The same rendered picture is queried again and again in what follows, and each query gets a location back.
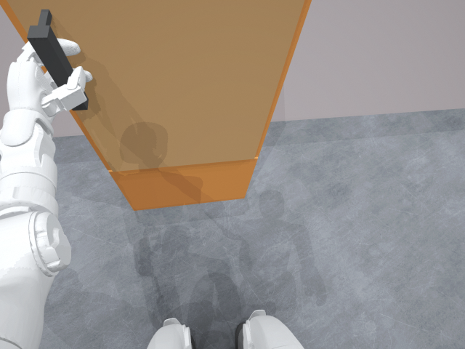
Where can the robot left forearm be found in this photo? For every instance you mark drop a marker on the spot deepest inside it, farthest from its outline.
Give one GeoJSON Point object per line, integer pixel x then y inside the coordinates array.
{"type": "Point", "coordinates": [28, 173]}

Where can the robot right thigh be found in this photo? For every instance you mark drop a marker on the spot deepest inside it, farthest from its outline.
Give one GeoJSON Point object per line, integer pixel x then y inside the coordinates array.
{"type": "Point", "coordinates": [267, 332]}

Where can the robot left hand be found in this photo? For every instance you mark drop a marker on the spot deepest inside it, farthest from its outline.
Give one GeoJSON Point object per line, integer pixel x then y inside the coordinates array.
{"type": "Point", "coordinates": [28, 88]}

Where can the right robot shin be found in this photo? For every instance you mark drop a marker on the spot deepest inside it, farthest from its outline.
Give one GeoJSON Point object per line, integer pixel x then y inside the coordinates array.
{"type": "Point", "coordinates": [255, 313]}

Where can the left robot upper arm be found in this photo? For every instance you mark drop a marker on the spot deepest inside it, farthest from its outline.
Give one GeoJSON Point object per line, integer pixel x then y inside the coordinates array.
{"type": "Point", "coordinates": [33, 249]}

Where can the handle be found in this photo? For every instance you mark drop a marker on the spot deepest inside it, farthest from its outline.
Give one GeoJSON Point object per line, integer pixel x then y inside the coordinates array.
{"type": "Point", "coordinates": [47, 47]}

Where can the cupboard door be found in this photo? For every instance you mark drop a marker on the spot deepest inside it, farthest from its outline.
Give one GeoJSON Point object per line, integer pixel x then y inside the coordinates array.
{"type": "Point", "coordinates": [175, 82]}

